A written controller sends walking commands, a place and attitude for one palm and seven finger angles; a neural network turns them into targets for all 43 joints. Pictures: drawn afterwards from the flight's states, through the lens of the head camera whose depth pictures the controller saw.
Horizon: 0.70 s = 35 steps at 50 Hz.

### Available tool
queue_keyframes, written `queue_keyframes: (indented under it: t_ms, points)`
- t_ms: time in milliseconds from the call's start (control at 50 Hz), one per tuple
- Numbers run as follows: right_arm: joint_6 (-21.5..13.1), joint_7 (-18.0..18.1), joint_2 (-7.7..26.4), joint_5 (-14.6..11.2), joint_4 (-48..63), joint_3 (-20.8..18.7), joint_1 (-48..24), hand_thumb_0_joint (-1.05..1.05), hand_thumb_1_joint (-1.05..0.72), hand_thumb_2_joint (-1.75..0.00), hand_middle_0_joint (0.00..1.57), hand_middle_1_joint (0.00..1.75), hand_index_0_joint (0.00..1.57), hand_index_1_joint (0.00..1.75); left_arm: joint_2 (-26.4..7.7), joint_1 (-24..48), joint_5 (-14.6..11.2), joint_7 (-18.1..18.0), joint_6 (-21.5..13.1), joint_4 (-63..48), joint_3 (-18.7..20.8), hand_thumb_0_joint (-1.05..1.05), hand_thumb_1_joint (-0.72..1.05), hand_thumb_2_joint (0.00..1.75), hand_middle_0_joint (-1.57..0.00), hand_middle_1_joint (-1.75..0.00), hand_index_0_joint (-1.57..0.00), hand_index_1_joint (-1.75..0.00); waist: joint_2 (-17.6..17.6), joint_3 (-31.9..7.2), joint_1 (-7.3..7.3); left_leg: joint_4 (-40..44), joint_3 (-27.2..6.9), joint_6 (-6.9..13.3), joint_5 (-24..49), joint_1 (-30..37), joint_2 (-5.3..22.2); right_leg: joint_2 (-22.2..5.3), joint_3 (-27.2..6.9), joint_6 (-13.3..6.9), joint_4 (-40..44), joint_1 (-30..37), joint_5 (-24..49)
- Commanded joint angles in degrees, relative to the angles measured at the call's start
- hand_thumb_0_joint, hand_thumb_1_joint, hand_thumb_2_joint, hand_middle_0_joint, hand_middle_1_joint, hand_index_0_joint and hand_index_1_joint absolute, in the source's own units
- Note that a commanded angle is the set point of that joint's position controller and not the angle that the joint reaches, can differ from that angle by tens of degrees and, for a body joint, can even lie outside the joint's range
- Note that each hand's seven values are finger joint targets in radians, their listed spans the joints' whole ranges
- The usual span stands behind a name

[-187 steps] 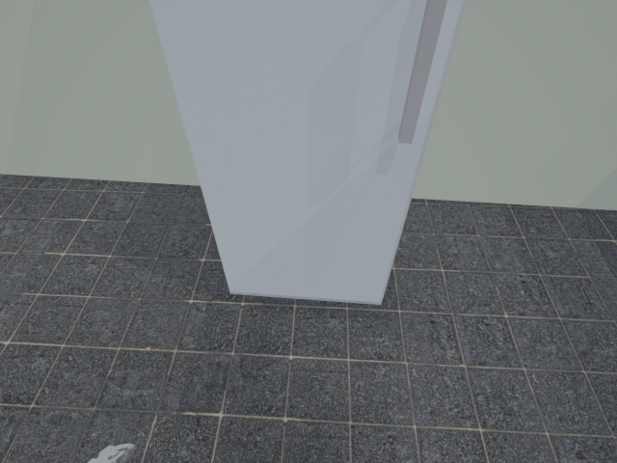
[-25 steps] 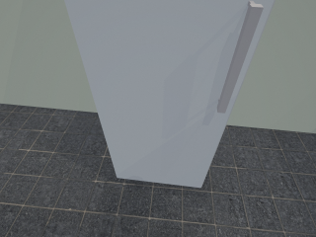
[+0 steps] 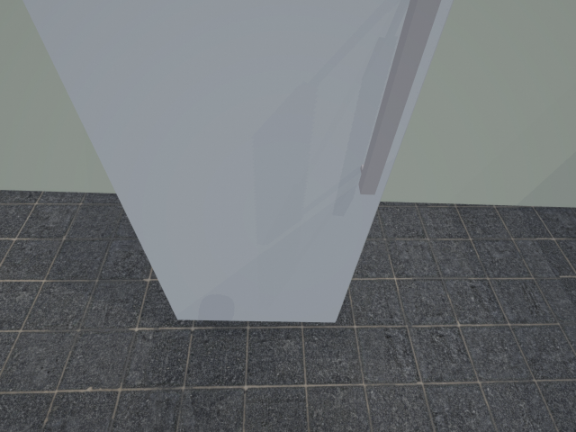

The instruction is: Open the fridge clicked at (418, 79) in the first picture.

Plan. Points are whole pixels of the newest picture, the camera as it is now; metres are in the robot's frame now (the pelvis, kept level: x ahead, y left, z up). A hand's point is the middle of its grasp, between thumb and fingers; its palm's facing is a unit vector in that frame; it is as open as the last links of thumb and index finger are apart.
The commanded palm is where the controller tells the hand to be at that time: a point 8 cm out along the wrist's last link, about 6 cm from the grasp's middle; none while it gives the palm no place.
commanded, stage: come to a stop and stand still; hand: right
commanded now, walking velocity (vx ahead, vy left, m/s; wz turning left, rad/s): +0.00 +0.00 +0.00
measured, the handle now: (388, 102) +0.53 -0.14 +0.19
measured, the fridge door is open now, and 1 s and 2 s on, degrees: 0 0 0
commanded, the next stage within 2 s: look again from close up in 0.34 s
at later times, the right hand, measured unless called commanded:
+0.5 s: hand out of the picture +0.07 -0.20 -0.17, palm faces -0.03 +0.97 -0.25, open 7.3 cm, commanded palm none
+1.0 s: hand out of the picture -0.02 -0.20 -0.18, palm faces +0.00 +0.98 -0.20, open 7.3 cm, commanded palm none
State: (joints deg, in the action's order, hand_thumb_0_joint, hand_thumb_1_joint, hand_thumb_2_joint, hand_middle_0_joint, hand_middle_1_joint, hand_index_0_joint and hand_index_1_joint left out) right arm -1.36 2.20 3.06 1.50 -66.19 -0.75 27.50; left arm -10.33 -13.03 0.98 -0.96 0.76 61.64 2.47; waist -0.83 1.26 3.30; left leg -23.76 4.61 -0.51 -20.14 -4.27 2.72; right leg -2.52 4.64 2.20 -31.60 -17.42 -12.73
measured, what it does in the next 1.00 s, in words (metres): steps on the spot: right foot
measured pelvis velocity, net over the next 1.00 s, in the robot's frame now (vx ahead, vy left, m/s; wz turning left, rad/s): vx -0.03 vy -0.02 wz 0.01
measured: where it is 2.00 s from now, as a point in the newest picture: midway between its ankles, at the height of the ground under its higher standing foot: outside the picture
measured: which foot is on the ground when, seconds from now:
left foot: down 0.00-1.00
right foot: up 0.00-0.00, down 0.02-1.00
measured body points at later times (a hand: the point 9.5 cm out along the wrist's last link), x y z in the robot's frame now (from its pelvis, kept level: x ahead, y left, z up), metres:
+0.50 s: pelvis +0.00 -0.01 +0.00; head +0.02 -0.01 +0.45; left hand +0.03 +0.23 -0.16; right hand +0.07 -0.25 -0.15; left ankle -0.04 +0.10 -0.74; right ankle +0.02 -0.13 -0.74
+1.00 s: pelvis -0.03 -0.02 +0.00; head -0.02 -0.03 +0.45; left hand -0.03 +0.20 -0.16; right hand -0.02 -0.26 -0.16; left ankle -0.04 +0.10 -0.74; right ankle +0.02 -0.13 -0.74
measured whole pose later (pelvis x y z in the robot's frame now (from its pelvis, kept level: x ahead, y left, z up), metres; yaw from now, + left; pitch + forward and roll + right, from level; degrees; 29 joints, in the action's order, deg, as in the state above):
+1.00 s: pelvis -0.03 -0.02 +0.00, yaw +1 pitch -1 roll +0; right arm 0.4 1.9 10.3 0.7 -59.4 0.4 18.6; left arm -8.5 -18.5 1.3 -0.4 0.0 59.7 -0.2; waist 0.5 0.9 -0.6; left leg -29.1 4.5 -0.9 -17.0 -11.2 2.8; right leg -1.9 6.2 -1.4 -29.2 -16.2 -12.2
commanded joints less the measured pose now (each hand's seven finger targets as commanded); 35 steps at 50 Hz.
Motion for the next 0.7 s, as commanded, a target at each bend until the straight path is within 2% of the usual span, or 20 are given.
queue_keyframes:
  t_ms: [0,20,40,60,100,140,180,220,260,340,400,420,440,460,500,520,540,560,620,680]
  points:
    - [-0.1,0.8,6.1,-0.6,1.3,-0.9,3.3,0.00,-0.90,-0.90,0.20,0.30,0.20,0.30,-6.2,-9.0,-0.2,-1.2,-2.6,0.4,0.6,0.00,0.90,0.90,-0.20,-0.30,-0.20,-0.30,-1.7,-5.1,-4.17,-8.7,-1.9,0.4,17.2,-13.5,3.5,-10.0,-6.7,-5.8,3.4,22.9,36.7]
    - [0.4,1.0,4.9,-0.4,1.4,-0.6,3.3,0.00,-0.90,-0.90,0.20,0.30,0.20,0.30,-7.2,-8.7,-0.4,-1.4,-2.2,0.5,0.7,0.00,0.90,0.90,-0.20,-0.30,-0.20,-0.30,-5.4,-4.7,-3.58,-8.1,-0.9,-0.7,-0.8,-14.2,2.3,-14.1,-8.9,-8.6,4.4,21.8,41.6]
    - [0.8,1.1,4.8,-0.3,1.1,-0.5,2.3,0.00,-0.90,-0.90,0.20,0.30,0.20,0.30,-6.8,-6.8,-0.4,-1.8,-1.9,0.4,0.4,0.00,0.90,0.90,-0.20,-0.30,-0.20,-0.30,-7.1,-2.2,-3.45,-9.7,-1.3,-1.1,-5.6,-14.0,2.0,-14.7,-9.1,-9.8,6.2,18.9,42.8]
    - [1.4,1.0,5.5,-0.4,1.0,-0.5,0.4,0.00,-0.90,-0.90,0.20,0.30,0.20,0.30,-6.1,-5.9,-0.3,-2.0,-2.0,1.0,-0.1,0.00,0.90,0.90,-0.20,-0.30,-0.20,-0.30,-10.9,-0.7,-3.78,-12.2,-0.6,-1.4,-6.5,-13.2,2.2,-13.8,-9.6,-10.1,8.1,17.0,45.2]
    - [1.9,0.8,6.8,-0.6,1.1,-0.6,-1.3,0.00,-0.90,-0.90,0.20,0.30,0.20,0.30,-5.3,-3.6,-0.3,-2.5,-1.9,0.9,-0.5,0.00,0.90,0.90,-0.20,-0.30,-0.20,-0.30,-10.5,1.6,-3.33,-13.3,-2.4,-1.3,-7.0,-12.4,2.7,-13.3,-9.1,-10.2,9.5,14.1,49.1]
    - [2.1,0.6,7.5,-0.7,0.8,-0.7,-0.8,0.00,-0.90,-0.90,0.20,0.30,0.20,0.30,-5.5,-0.7,-0.6,-2.7,-1.8,0.2,-0.2,0.00,0.90,0.90,-0.20,-0.30,-0.20,-0.30,-7.3,0.9,-2.45,-8.2,-2.4,-1.2,-1.3,-10.3,2.8,-12.3,-7.8,-9.4,8.3,13.8,47.3]
    - [2.2,0.3,8.5,-0.4,0.9,-1.2,-0.7,0.00,-0.90,-0.90,0.20,0.30,0.20,0.30,-5.9,1.2,-0.7,-2.7,-1.4,-0.6,0.4,0.00,0.90,0.90,-0.20,-0.30,-0.20,-0.30,-4.6,-0.4,-2.11,-3.4,-2.1,-0.9,10.3,-7.7,2.5,-10.3,-6.1,-7.3,6.7,12.3,39.1]
    - [2.3,0.0,10.0,0.0,2.1,-1.5,-2.6,0.00,-0.90,-0.90,0.20,0.30,0.20,0.30,-5.3,1.8,-0.7,-2.3,-1.0,-1.0,0.7,0.00,0.90,0.90,-0.20,-0.30,-0.20,-0.30,-1.8,-1.0,-2.45,-2.1,-3.3,-0.2,19.6,-6.4,3.5,-7.7,-4.7,-5.2,6.6,9.8,26.1]
    - [2.2,0.0,10.4,0.2,3.4,-1.7,-4.7,0.00,-0.90,-0.90,0.20,0.30,0.20,0.30,-4.4,0.8,-0.4,-2.2,-0.6,-1.1,1.2,0.00,0.90,0.90,-0.20,-0.30,-0.20,-0.30,4.3,-0.5,-3.16,-2.0,-3.5,0.6,26.6,-6.3,4.1,-6.5,-3.7,-4.1,4.8,9.1,23.7]
    - [1.8,0.0,11.3,-0.2,5.4,-1.8,-7.5,0.00,-0.90,-0.90,0.20,0.30,0.20,0.30,-3.5,0.2,-0.2,-1.6,-0.8,-0.5,0.6,0.00,0.90,0.90,-0.20,-0.30,-0.20,-0.30,2.8,-2.6,-3.16,-0.9,-3.7,1.0,25.2,-4.5,4.5,-5.8,-3.0,-3.3,5.9,9.2,19.2]
    - [1.6,-0.1,12.3,-0.4,5.9,-1.6,-9.5,0.00,-0.90,-0.90,0.20,0.30,0.20,0.30,-3.3,0.5,-0.1,-1.2,-0.8,-0.2,0.0,0.00,0.90,0.90,-0.20,-0.30,-0.20,-0.30,2.4,-1.1,-3.12,1.0,-4.4,1.2,21.8,-4.7,4.8,-5.4,-3.0,-2.8,7.7,8.1,14.4]
    - [0.9,2.1,13.2,0.2,6.9,-0.9,-6.8,0.00,-0.90,-0.90,0.20,0.30,0.20,0.30,-8.4,1.9,-0.5,-0.7,-1.2,-4.5,0.7,0.00,0.90,0.90,-0.20,-0.30,-0.20,-0.30,5.2,2.7,-2.58,1.4,-8.2,0.3,34.7,-9.8,5.8,-5.9,-1.2,-2.2,-3.5,5.6,17.9]
    - [-0.4,2.1,14.7,0.1,7.9,-1.2,-8.9,0.00,-0.90,-0.90,0.20,0.30,0.20,0.30,-5.2,2.0,-0.2,-0.1,-1.3,-6.6,-0.3,0.00,0.90,0.90,-0.20,-0.30,-0.20,-0.30,3.1,1.0,-3.88,0.2,-8.1,1.9,42.7,-6.6,9.1,-4.1,-1.0,-1.7,-2.2,3.5,10.0]
    - [-0.8,1.6,15.6,-0.2,9.0,-1.0,-10.3,0.00,-0.90,-0.90,0.20,0.30,0.20,0.30,-3.3,-1.3,0.0,-0.1,-1.7,-5.3,-0.3,0.00,0.90,0.90,-0.20,-0.30,-0.20,-0.30,2.4,-3.0,-4.77,-2.7,-7.5,3.2,42.3,-3.9,8.5,-2.8,-1.4,-2.5,1.5,4.8,5.3]
    - [-0.7,1.2,14.7,-0.6,10.5,-0.9,-11.6,0.00,-0.90,-0.90,0.20,0.30,0.20,0.30,-5.2,-3.6,0.1,-0.2,-1.9,-5.2,-0.2,0.00,0.90,0.90,-0.20,-0.30,-0.20,-0.30,2.3,-6.2,-4.75,-4.0,-4.9,3.3,30.4,-3.7,5.6,-3.9,-2.6,-3.1,2.6,6.4,10.8]
    - [-0.4,1.0,14.4,-0.7,11.0,-0.8,-11.9,0.00,-0.90,-0.90,0.20,0.30,0.20,0.30,-5.7,-3.3,0.0,-0.2,-1.8,-5.4,-0.2,0.00,0.90,0.90,-0.20,-0.30,-0.20,-0.30,0.5,-5.3,-4.37,-3.9,-4.4,3.2,24.0,-5.0,4.5,-4.4,-3.1,-3.4,3.3,6.7,12.4]
    - [-0.2,0.9,14.5,-0.5,11.2,-0.7,-12.0,0.00,-0.90,-0.90,0.20,0.30,0.20,0.30,-5.7,-3.3,0.1,-0.2,-1.9,-5.6,-0.4,0.00,0.90,0.90,-0.20,-0.30,-0.20,-0.30,0.4,-3.7,-3.85,-3.5,-3.9,3.0,19.8,-5.8,3.9,-4.8,-3.7,-3.7,3.6,5.9,13.4]
    - [0.2,0.7,14.3,-0.6,11.3,-0.7,-11.9,0.00,-0.90,-0.90,0.20,0.30,0.20,0.30,-6.2,-3.1,0.2,-0.2,-1.8,-6.0,-0.5,0.00,0.90,0.90,-0.20,-0.30,-0.20,-0.30,-0.9,-1.8,-3.72,-2.9,-3.8,2.9,13.9,-7.3,3.5,-5.0,-4.0,-3.9,4.6,4.7,10.5]
    - [0.8,0.2,14.1,-0.5,11.5,-0.5,-11.9,0.00,-0.90,-0.90,0.20,0.30,0.20,0.30,-5.9,-2.8,0.3,0.0,-1.2,-6.7,-0.6,0.00,0.90,0.90,-0.20,-0.30,-0.20,-0.30,-0.4,5.6,-3.73,1.1,-5.7,3.4,-0.8,-12.1,3.0,-3.7,-4.7,-3.8,7.7,-0.4,-3.2]
    - [0.8,0.0,14.3,-0.5,11.6,-0.4,-11.5,0.00,-0.90,-0.90,0.20,0.30,0.20,0.30,-5.7,-4.7,0.4,0.1,-1.3,-6.6,-0.9,0.00,0.90,0.90,-0.20,-0.30,-0.20,-0.30,0.1,4.9,-3.90,1.5,-5.6,3.4,-2.4,-12.2,3.2,-3.3,-4.8,-3.8,8.3,-0.2,-5.0]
